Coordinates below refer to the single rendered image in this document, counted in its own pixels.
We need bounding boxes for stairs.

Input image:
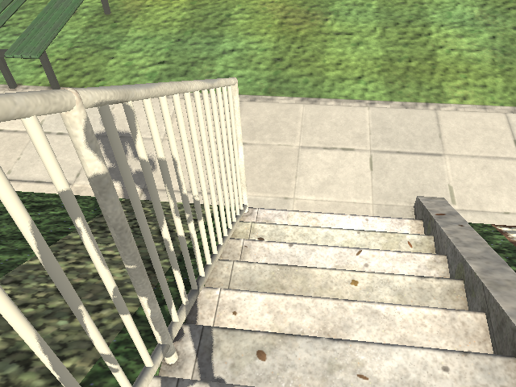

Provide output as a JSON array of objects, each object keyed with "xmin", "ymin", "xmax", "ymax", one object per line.
[{"xmin": 148, "ymin": 207, "xmax": 516, "ymax": 387}]

